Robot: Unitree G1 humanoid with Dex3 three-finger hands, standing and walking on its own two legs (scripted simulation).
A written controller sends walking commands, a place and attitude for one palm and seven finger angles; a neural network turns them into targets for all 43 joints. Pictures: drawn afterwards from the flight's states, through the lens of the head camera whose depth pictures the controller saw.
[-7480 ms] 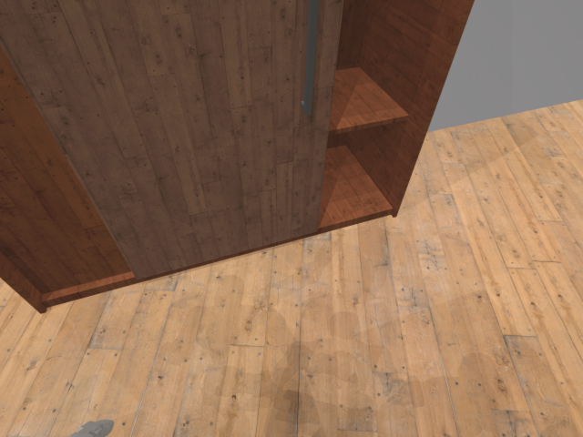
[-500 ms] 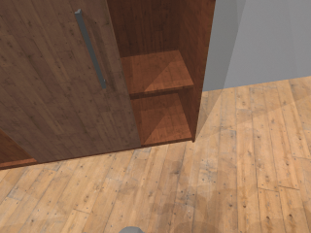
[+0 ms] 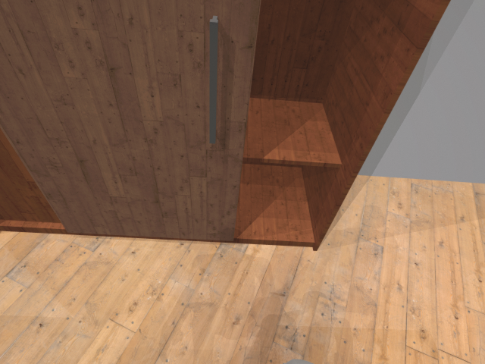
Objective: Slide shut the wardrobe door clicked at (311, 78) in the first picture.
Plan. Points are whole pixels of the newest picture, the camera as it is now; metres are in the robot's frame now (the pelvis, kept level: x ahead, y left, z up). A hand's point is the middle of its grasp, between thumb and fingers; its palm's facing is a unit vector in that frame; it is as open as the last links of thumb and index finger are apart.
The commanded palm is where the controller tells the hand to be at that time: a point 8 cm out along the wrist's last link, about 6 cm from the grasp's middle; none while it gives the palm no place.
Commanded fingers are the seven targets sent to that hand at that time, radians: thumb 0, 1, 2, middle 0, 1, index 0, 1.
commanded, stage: take the last steps up to it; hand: left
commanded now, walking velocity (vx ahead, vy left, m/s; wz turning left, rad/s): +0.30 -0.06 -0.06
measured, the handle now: (213, 87) +0.74 +0.14 +0.07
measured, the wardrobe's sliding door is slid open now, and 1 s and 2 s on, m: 0.39 0.39 0.39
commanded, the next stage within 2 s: come to a stop and stand still in 0.58 s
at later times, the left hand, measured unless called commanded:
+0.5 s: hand (193, 312) +0.26 +0.11 -0.17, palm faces +0.04 -0.98 -0.22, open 7.2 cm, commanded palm none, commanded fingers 0.00 0.90 0.90 -0.20 -0.30 -0.20 -0.30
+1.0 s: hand (192, 310) +0.26 +0.12 -0.19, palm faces +0.04 -0.98 -0.18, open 7.4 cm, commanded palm none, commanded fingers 0.00 0.90 0.90 -0.20 -0.30 -0.20 -0.30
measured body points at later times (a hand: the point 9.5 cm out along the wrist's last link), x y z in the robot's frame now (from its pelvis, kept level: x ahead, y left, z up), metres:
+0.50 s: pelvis +0.18 -0.07 -0.01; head +0.19 -0.08 +0.44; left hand +0.25 +0.17 -0.16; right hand +0.15 -0.29 -0.17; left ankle +0.13 +0.07 -0.65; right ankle +0.22 -0.14 -0.74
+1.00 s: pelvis +0.28 -0.05 -0.01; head +0.32 -0.04 +0.44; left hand +0.26 +0.17 -0.17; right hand +0.38 -0.26 -0.16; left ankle +0.33 +0.07 -0.74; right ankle +0.22 -0.15 -0.71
